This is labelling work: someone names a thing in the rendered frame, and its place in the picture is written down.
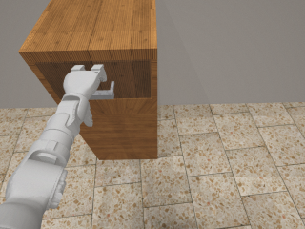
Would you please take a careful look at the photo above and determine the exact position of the handle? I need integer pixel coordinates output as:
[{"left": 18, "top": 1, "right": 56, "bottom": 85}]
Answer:
[{"left": 90, "top": 81, "right": 115, "bottom": 100}]

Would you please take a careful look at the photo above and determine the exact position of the drawer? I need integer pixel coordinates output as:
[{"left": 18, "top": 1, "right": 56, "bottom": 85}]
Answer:
[{"left": 35, "top": 59, "right": 152, "bottom": 100}]

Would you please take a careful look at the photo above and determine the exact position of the left robot forearm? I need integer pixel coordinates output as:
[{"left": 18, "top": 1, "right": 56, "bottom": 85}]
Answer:
[{"left": 5, "top": 93, "right": 89, "bottom": 200}]

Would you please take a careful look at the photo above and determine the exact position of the cabinet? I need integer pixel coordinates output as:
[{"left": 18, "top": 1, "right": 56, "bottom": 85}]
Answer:
[{"left": 18, "top": 0, "right": 158, "bottom": 160}]

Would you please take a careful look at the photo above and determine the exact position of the left robot upper arm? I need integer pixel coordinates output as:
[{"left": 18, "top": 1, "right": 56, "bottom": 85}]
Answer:
[{"left": 0, "top": 159, "right": 68, "bottom": 229}]

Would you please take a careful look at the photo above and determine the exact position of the left robot hand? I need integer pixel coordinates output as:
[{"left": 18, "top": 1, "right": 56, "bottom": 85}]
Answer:
[{"left": 63, "top": 64, "right": 107, "bottom": 127}]

